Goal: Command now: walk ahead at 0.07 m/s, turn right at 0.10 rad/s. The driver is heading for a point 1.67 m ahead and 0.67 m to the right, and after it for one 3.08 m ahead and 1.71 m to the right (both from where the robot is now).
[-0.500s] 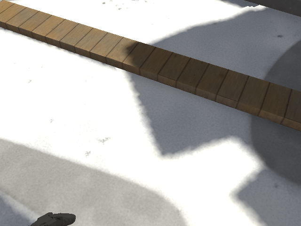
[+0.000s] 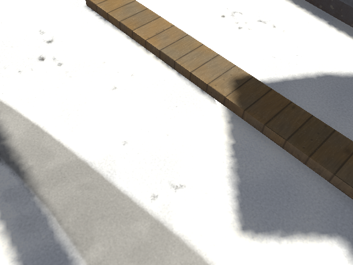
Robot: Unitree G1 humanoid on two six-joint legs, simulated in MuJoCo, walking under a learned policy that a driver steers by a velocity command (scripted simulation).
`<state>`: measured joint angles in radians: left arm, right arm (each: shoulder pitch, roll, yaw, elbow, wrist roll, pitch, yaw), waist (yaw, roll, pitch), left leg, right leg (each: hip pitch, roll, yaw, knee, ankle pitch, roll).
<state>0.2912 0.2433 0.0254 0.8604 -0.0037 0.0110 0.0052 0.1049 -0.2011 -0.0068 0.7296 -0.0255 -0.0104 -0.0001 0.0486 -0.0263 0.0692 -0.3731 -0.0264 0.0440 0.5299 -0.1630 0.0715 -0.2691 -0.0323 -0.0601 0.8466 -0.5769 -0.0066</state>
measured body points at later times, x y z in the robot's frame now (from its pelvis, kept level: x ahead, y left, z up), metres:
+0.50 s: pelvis -0.01 -0.03 +0.01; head +0.00 -0.06 +0.46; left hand +0.13 +0.23 -0.10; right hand +0.03 -0.32 -0.12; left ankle +0.03 +0.11 -0.66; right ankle -0.03 -0.10 -0.73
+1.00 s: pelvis +0.04 -0.02 +0.02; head +0.06 +0.00 +0.47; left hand +0.29 +0.16 -0.11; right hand -0.06 -0.29 -0.09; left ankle +0.04 +0.09 -0.73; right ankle -0.01 -0.15 -0.65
